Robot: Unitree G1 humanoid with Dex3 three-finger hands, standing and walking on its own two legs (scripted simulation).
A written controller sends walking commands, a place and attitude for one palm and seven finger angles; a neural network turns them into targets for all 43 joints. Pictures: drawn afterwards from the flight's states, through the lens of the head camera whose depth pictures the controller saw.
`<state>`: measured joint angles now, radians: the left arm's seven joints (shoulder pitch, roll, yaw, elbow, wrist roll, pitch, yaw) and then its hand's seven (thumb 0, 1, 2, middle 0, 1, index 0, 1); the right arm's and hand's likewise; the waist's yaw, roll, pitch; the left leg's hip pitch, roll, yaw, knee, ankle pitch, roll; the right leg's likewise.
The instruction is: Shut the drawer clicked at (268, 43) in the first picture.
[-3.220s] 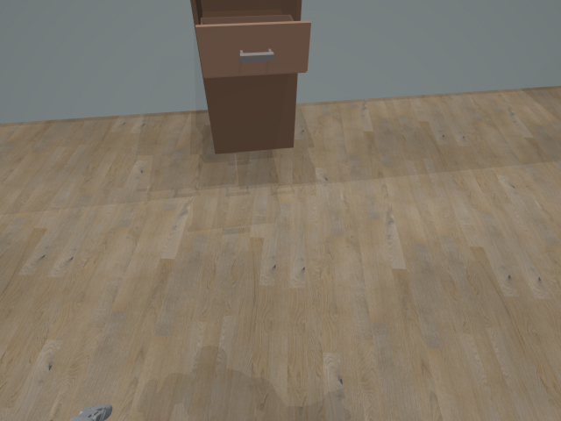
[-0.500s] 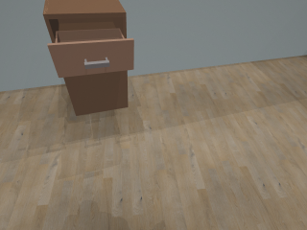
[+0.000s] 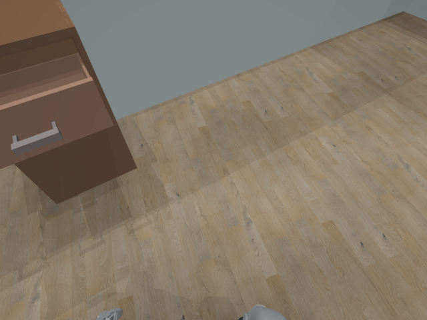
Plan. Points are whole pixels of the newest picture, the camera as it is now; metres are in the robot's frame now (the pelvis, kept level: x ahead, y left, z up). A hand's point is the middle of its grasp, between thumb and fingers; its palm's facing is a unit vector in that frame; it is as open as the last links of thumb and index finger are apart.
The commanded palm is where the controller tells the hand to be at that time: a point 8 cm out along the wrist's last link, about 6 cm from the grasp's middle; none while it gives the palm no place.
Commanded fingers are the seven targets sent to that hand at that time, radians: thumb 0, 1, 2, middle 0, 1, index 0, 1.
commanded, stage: walk to a spot facing it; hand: left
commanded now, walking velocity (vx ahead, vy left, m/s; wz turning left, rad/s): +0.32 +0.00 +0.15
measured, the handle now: (36, 136) +0.58 +0.52 -0.05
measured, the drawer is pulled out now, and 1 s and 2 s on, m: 0.29 0.29 0.29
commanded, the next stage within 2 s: turn to face it in 0.16 s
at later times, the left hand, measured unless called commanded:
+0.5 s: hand out of the picture +0.12 +0.19 -0.18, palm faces +0.24 -0.96 -0.15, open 7.4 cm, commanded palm none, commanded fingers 0.00 0.90 0.90 -0.20 -0.30 -0.20 -0.30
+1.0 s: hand (129, 252) +0.28 +0.21 -0.12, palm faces +0.40 -0.87 -0.28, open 7.4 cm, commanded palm none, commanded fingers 0.00 0.90 0.90 -0.20 -0.30 -0.20 -0.30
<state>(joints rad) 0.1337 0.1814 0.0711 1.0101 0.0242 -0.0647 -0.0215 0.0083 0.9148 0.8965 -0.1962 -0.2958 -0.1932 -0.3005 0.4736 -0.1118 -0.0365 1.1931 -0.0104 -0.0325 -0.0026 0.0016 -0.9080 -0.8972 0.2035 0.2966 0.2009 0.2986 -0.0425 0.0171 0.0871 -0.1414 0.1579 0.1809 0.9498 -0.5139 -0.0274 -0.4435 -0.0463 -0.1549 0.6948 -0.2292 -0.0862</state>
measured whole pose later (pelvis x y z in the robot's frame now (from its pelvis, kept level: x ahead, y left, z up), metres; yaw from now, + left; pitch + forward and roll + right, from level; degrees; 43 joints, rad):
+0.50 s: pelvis +0.19 +0.03 +0.00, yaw +10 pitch -2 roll -1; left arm 0.37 0.15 0.03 1.07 0.01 -0.02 0.01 0.01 0.91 0.90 -0.20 -0.30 -0.20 -0.30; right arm 0.14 -0.20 -0.04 0.94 -0.02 -0.02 0.02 0.00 -0.91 -0.90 0.20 0.30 0.20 0.30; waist 0.01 -0.01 0.08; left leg -0.43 0.04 0.13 0.67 -0.20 0.09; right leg -0.18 -0.09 -0.22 0.91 -0.53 0.03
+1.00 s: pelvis +0.25 -0.01 +0.02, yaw +24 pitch +0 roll +1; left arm 0.19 0.16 0.04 0.87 0.02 0.00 0.02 0.01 0.91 0.90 -0.20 -0.30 -0.20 -0.30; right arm 0.22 -0.23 -0.08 0.94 -0.01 0.06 0.00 0.00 -0.91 -0.90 0.20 0.30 0.20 0.30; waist -0.03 0.06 0.04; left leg -0.47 -0.06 -0.04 0.91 -0.43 -0.01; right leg -0.26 -0.04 -0.08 0.59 -0.32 -0.03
